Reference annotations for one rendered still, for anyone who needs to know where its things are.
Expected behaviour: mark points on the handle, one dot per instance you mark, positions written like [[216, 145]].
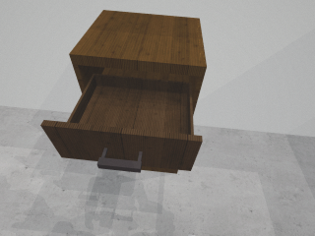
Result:
[[120, 164]]

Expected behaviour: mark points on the cabinet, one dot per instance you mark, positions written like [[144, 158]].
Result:
[[147, 46]]

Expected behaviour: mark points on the drawer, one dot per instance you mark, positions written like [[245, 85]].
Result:
[[127, 115]]

